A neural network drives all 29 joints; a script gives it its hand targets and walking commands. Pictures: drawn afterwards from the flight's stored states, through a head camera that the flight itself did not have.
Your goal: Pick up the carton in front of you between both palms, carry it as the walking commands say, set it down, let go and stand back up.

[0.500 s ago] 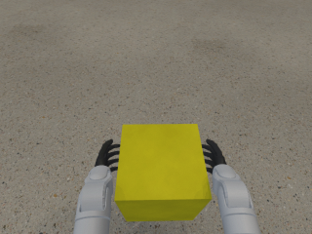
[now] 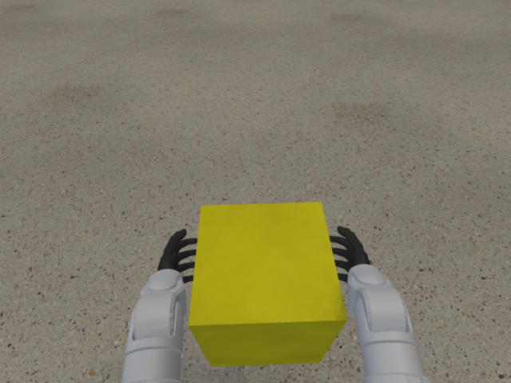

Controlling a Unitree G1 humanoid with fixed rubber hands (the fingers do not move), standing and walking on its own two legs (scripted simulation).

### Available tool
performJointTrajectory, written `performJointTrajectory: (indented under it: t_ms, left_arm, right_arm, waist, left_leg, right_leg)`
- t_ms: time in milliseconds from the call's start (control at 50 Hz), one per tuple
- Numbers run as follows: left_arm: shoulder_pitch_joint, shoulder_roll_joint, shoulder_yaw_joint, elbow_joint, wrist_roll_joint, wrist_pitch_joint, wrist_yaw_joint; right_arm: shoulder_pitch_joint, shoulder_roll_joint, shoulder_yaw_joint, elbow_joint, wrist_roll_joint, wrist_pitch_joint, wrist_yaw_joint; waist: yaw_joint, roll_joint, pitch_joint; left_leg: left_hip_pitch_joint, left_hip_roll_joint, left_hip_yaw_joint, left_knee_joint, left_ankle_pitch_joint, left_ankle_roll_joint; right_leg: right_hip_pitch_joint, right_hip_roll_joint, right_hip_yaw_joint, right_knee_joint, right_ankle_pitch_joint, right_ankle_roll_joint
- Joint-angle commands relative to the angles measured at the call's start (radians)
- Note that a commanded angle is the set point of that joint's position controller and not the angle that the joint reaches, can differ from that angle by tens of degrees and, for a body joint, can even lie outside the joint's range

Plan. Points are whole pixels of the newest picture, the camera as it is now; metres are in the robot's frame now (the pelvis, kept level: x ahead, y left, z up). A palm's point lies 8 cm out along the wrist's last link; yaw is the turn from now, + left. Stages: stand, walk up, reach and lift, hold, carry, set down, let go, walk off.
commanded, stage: carry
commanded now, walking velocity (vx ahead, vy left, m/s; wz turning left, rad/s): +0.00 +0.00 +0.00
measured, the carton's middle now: (263, 288) +0.31 +0.00 -0.05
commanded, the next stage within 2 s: hold in 1.38 s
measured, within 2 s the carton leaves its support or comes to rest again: neither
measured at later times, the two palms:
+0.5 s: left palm (162, 297) +0.26 +0.16 +0.04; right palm (360, 293) +0.26 -0.14 +0.04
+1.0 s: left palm (153, 318) +0.22 +0.16 +0.04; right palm (361, 314) +0.22 -0.13 +0.04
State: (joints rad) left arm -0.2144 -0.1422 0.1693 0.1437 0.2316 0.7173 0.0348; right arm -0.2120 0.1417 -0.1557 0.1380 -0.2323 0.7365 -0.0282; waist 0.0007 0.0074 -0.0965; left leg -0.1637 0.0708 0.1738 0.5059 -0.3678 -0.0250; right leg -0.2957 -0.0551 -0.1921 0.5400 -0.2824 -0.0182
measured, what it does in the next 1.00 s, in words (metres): shifts its weight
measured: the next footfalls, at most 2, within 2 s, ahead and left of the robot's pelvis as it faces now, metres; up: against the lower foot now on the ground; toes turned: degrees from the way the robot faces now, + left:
none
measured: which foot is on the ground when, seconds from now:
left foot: down 0.00-1.00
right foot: down 0.00-1.00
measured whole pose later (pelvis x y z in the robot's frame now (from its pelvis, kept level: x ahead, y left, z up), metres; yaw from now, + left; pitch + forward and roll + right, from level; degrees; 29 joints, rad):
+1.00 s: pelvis -0.06 +0.01 +0.00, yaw +0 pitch +1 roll +0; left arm -0.23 -0.14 0.18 0.18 0.25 0.73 0.03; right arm -0.22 0.14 -0.17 0.18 -0.25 0.74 -0.03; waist 0.00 0.00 -0.09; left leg -0.22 0.05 0.19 0.51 -0.31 0.02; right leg -0.33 -0.08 -0.18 0.50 -0.18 -0.01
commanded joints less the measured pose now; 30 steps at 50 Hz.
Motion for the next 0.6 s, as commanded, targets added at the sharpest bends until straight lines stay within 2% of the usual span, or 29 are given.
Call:
performJointTrajectory:
  t_ms: [0, 120, 400, 580]
  left_arm:
    - [-0.399, -0.897, -0.578, -0.072, -0.255, -0.024, -0.231]
    - [-0.385, -0.885, -0.562, -0.053, -0.246, -0.022, -0.23]
    - [-0.427, -0.897, -0.539, -0.017, -0.236, -0.024, -0.237]
    - [-0.452, -0.917, -0.531, 0.003, -0.237, -0.022, -0.245]
  right_arm:
    - [-0.416, 0.878, 0.564, -0.083, 0.252, -0.046, 0.224]
    - [-0.41, 0.866, 0.555, -0.075, 0.246, -0.046, 0.22]
    - [-0.46, 0.885, 0.544, -0.039, 0.246, -0.047, 0.228]
    - [-0.479, 0.908, 0.532, -0.016, 0.243, -0.046, 0.236]
  waist:
    - [-0.003, 0.007, -0.319]
    - [-0.003, 0.002, -0.308]
    - [-0.002, -0.004, -0.234]
    - [-0.001, -0.005, -0.211]
  left_leg:
    - [0.104, 0.089, -0.057, 0.015, 0.688, -0.001]
    - [0.091, 0.098, -0.062, 0.008, 0.646, 0.006]
    - [0.019, 0.098, -0.076, -0.056, 0.36, 0.028]
    - [-0.015, 0.097, -0.086, -0.089, 0.25, 0.037]
  right_leg:
    - [0.183, -0.109, 0.092, 0.02, 0.701, -0.005]
    - [0.176, -0.112, 0.098, 0.021, 0.633, -0.007]
    - [0.137, -0.118, 0.114, -0.046, 0.396, -0.006]
    - [0.114, -0.117, 0.12, -0.081, 0.295, -0.003]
